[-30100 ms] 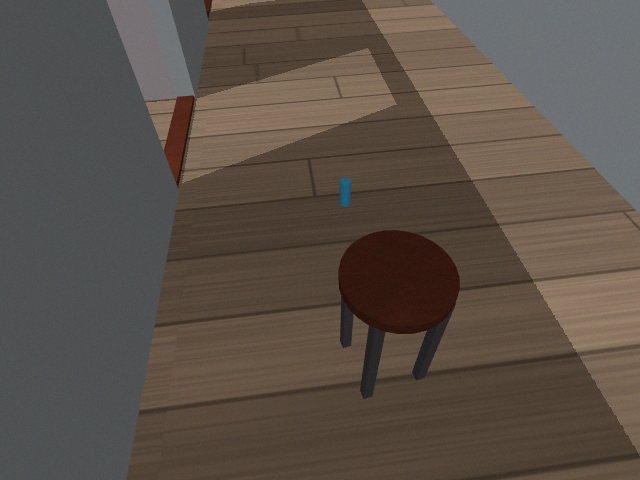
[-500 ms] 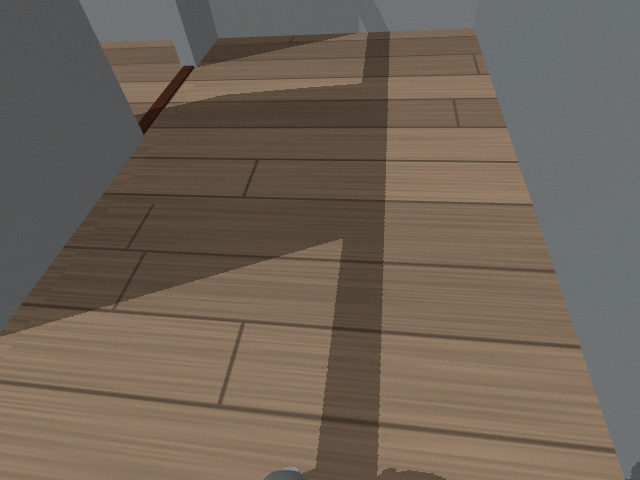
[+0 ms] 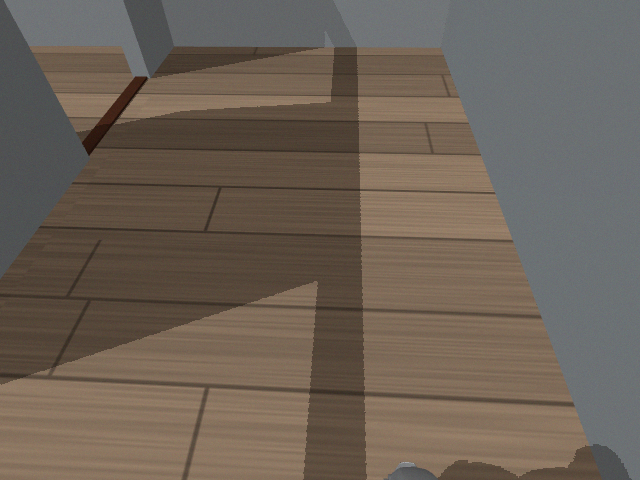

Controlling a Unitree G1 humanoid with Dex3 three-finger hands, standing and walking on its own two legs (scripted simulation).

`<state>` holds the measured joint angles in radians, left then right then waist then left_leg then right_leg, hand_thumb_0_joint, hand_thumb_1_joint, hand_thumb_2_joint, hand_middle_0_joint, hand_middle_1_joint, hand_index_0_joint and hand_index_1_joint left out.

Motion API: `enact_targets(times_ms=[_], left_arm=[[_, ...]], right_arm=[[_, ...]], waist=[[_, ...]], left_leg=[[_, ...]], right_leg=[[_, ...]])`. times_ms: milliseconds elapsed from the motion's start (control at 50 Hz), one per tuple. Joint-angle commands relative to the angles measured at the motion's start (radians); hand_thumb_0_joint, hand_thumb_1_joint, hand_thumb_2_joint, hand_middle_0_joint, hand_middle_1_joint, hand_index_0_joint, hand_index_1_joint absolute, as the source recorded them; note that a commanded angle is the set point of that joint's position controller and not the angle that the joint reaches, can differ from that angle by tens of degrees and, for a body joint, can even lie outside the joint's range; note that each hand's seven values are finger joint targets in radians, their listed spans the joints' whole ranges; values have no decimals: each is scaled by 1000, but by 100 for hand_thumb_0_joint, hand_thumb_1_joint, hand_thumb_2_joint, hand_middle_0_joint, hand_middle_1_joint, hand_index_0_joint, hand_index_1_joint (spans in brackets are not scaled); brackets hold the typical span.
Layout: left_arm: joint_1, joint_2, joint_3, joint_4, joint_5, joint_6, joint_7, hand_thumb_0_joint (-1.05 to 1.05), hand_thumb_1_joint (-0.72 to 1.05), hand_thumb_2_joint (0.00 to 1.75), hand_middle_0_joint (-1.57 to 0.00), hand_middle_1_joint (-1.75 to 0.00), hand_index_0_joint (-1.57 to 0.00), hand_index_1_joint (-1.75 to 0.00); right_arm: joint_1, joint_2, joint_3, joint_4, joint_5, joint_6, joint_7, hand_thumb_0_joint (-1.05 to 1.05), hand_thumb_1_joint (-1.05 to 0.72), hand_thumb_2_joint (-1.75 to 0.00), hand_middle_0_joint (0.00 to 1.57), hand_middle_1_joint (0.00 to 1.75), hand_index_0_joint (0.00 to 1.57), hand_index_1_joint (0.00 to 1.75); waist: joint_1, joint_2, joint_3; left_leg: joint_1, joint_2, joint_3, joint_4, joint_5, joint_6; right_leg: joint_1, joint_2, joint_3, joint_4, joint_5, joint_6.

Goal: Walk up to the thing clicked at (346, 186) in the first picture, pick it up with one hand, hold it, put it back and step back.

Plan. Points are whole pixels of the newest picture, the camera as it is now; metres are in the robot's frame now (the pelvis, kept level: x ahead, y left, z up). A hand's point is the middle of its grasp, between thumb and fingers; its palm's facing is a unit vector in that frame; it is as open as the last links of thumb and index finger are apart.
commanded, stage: walk up
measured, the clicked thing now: out of the picture -0.71 +0.64 -0.70
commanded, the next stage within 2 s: none
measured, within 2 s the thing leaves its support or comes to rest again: neither
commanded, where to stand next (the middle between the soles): +0.47 +0.02 m, yaw -2 degrees
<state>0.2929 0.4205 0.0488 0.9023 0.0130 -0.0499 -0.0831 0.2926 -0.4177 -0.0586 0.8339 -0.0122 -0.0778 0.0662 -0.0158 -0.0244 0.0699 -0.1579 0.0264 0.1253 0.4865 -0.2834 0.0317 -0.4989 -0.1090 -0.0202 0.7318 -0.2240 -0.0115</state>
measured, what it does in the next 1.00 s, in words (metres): walks ahead, turning left: right foot, then left foot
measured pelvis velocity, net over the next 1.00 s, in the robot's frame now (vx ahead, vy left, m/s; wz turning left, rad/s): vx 0.40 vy -0.03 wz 0.46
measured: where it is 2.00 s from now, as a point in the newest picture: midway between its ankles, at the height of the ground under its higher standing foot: (354, 406)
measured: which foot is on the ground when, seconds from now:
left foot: down 0.00-0.10, up 0.12-0.48, down 0.50-0.96, up 0.98-1.00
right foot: up 0.00-0.08, down 0.10-0.50, up 0.52-0.92, down 0.94-1.00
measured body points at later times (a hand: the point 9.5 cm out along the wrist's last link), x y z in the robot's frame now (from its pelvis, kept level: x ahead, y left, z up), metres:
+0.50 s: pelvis +0.19 +0.01 -0.01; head +0.19 +0.03 +0.43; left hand +0.23 +0.33 -0.13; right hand +0.29 -0.31 -0.11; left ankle +0.28 +0.13 -0.74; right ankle +0.16 -0.14 -0.73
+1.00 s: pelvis +0.40 -0.03 -0.01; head +0.42 -0.02 +0.44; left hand +0.38 +0.32 -0.10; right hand +0.57 -0.32 -0.13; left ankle +0.29 +0.11 -0.71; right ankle +0.52 -0.11 -0.74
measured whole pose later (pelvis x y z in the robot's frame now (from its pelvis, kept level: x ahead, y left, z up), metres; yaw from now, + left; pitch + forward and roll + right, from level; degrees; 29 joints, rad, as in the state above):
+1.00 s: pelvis +0.40 -0.03 -0.01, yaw +26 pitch -1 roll +1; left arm 0.14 0.43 0.07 0.80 0.03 0.01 -0.07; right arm 0.34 -0.43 -0.05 0.88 -0.01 0.00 -0.02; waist 0.00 -0.01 0.08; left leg -0.28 -0.02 -0.16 0.81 -0.48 0.00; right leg -0.39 -0.04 0.01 0.61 -0.19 0.01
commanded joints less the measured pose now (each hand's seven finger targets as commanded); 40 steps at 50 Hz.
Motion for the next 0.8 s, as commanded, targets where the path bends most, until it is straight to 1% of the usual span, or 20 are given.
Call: enact_targets(times_ms=[0, 40, 60, 80, 100, 140, 200, 240, 280, 320, 380, 420, 440, 460, 480, 500, 520, 580, 620, 780], left_arm=[[15, 184, 69, -53, 2, -38, 10, 0, 90, 90, -20, -30, -20, -30], [99, 215, 83, -26, 6, -50, 24, 0, 90, 90, -20, -30, -20, -30], [179, 249, 98, -11, 8, -60, 37, 0, 90, 90, -20, -30, -20, -30], [239, 345, 122, -22, 12, -71, 52, 0, 90, 90, -20, -30, -20, -30], [213, 373, 115, -40, -1, -69, 53, 0, 90, 90, -20, -30, -20, -30], [114, 329, 102, -69, -24, -63, 60, 0, 90, 90, -20, -30, -20, -30], [44, 275, 82, -90, -16, -62, 62, 0, 90, 90, -20, -30, -20, -30], [43, 272, 79, -101, -9, -63, 60, 0, 90, 90, -20, -30, -20, -30], [47, 285, 85, -110, -5, -65, 58, 0, 90, 90, -20, -30, -20, -30], [-167, 251, 86, -202, 3, -39, 44, 0, 90, 90, -20, -30, -20, -30], [-112, 253, 84, -174, 6, -20, 33, 0, 90, 90, -20, -30, -20, -30], [-182, 286, 86, -160, 18, 3, 23, 0, 90, 90, -20, -30, -20, -30], [-180, 254, 72, -164, 29, 13, 23, 0, 90, 90, -20, -30, -20, -30], [-144, 195, 52, -171, 35, 23, 16, 0, 90, 90, -20, -30, -20, -30], [-147, 127, 25, -196, 25, 29, 6, 0, 90, 90, -20, -30, -20, -30], [-175, 175, 23, -220, 19, 28, 14, 0, 90, 90, -20, -30, -20, -30], [-202, 227, 26, -216, 20, 21, 20, 0, 90, 90, -20, -30, -20, -30], [-96, 239, 45, -131, 12, 26, 16, 0, 90, 90, -20, -30, -20, -30], [-83, 235, 55, -120, 17, 47, 3, 0, 90, 90, -20, -30, -20, -30], [-239, 180, 63, -207, 22, 70, -29, 0, 90, 90, -20, -30, -20, -30]], right_arm=[[-57, -265, -76, -91, 8, -17, -15, 0, -90, -90, 20, 30, 20, 30], [-56, -223, -59, -95, 3, -11, -17, 0, -90, -90, 20, 30, 20, 30], [-16, -180, -41, -90, 2, -8, -18, 0, -90, -90, 20, 30, 20, 30], [12, -110, -17, -108, 2, -9, -17, 0, -90, -90, 20, 30, 20, 30], [-11, -186, -34, -99, 3, -1, -27, 0, -90, -90, 20, 30, 20, 30], [-16, -226, -46, -61, 14, 9, -34, 0, -90, -90, 20, 30, 20, 30], [51, -212, -48, -12, 13, 16, -18, 0, -90, -90, 20, 30, 20, 30], [43, -198, -53, -6, 3, 23, -4, 0, -90, -90, 20, 30, 20, 30], [5, -187, -55, -20, -6, 27, 6, 0, -90, -90, 20, 30, 20, 30], [6, -184, -50, -18, 15, 66, 39, 0, -90, -90, 20, 30, 20, 30], [-72, -176, -52, -23, 13, 56, 48, 0, -90, -90, 20, 30, 20, 30], [40, -186, -68, 21, -6, 52, 32, 0, -90, -90, 20, 30, 20, 30], [125, -211, -81, 57, -4, 47, 15, 0, -90, -90, 20, 30, 20, 30], [220, -247, -96, 87, 2, 40, -5, 0, -90, -90, 20, 30, 20, 30], [288, -331, -113, 80, -9, 38, -28, 0, -90, -90, 20, 30, 20, 30], [197, -362, -99, 38, 0, 32, -33, 0, -90, -90, 20, 30, 20, 30], [123, -358, -97, 30, 13, 31, -37, 0, -90, -90, 20, 30, 20, 30], [9, -272, -64, -5, 4, 28, -52, 0, -90, -90, 20, 30, 20, 30], [6, -260, -58, -9, 8, 24, -54, 0, -90, -90, 20, 30, 20, 30], [49, -295, -74, -20, 3, 15, -78, 0, -90, -90, 20, 30, 20, 30]], waist=[[28, 127, -22], [81, 34, -65], [120, -100, -118], [130, -316, -123], [125, -208, -91], [87, -82, -26], [30, -136, -26], [35, -131, -21], [48, -145, -14], [21, -236, -66], [51, -116, -46], [-13, -112, -58], [-48, 6, -111], [-90, 216, -126], [-111, 425, -83], [-67, 276, -37], [-38, 182, 26], [32, 157, -49], [36, 158, -74], [11, 159, 4]], left_leg=[[-154, 229, -186, -177, -150, 163], [-215, 182, -135, 8, -92, 118], [-271, 114, -65, 255, -36, 91], [-456, -15, -3, 556, -196, 32], [-556, -37, -90, 651, -259, 12], [-536, 46, -196, 692, -156, 8], [-416, 77, -182, 541, -84, -4], [-371, 64, -145, 434, -61, -16], [-367, 69, -126, 337, -37, -24], [-383, 116, -95, 291, 81, -38], [-224, 76, -33, 130, 99, -23], [-43, 34, 19, 130, 109, -14], [106, -13, 13, 95, 31, 9], [239, 14, -105, -7, -152, 50], [287, 252, -587, -206, -321, 135], [182, 394, -967, -377, -448, 263], [102, 396, -926, -398, -494, 287], [44, 235, -596, -306, -241, 188], [9, 187, -501, -292, -165, 170], [-37, 185, -494, -259, -124, 176]], right_leg=[[200, 34, -46, -128, 78, -9], [384, 65, -49, -170, 35, -19], [515, 32, 22, -262, -87, -39], [599, -200, 419, -407, -233, -119], [577, -326, 678, -498, -257, -243], [446, -292, 526, -485, -182, -259], [330, -192, 276, -476, -66, -210], [285, -158, 199, -477, -89, -208], [281, -160, 180, -493, -181, -216], [337, -229, 100, -534, -189, -203], [239, -209, 14, -478, -212, -156], [142, -164, -52, -346, -384, -114], [66, -112, -79, -182, -416, -98], [-50, -24, -139, 106, -419, -66], [-259, 103, -137, 441, -387, -3], [-339, 110, 34, 456, -415, 1], [-322, 29, 119, 454, -308, 7], [-131, 8, 111, 329, -170, 18], [-50, 41, 76, 260, -119, 37], [-47, 35, 97, 49, -37, 39]])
